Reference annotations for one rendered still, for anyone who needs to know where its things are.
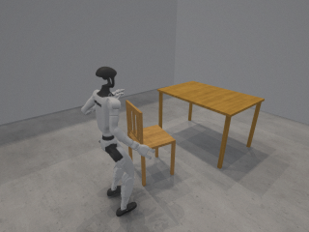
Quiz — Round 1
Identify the humanoid robot head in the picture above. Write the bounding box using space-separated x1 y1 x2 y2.
96 67 117 98

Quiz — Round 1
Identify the robot right hand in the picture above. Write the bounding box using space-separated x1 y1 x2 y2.
137 144 155 160

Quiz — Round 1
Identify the table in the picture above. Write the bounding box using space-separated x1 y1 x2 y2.
157 81 265 169

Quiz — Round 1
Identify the right robot foot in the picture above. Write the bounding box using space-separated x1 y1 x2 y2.
116 202 137 217

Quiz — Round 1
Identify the robot right upper arm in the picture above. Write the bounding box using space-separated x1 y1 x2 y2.
107 97 121 136

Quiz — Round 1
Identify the robot left hand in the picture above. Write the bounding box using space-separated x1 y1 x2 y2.
112 89 125 100

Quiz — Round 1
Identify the robot left upper arm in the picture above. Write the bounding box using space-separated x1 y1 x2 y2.
81 89 99 115

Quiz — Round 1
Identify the robot right forearm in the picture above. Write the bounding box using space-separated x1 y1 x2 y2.
113 128 140 151

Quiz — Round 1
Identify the chair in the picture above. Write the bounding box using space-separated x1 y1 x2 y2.
126 100 176 187

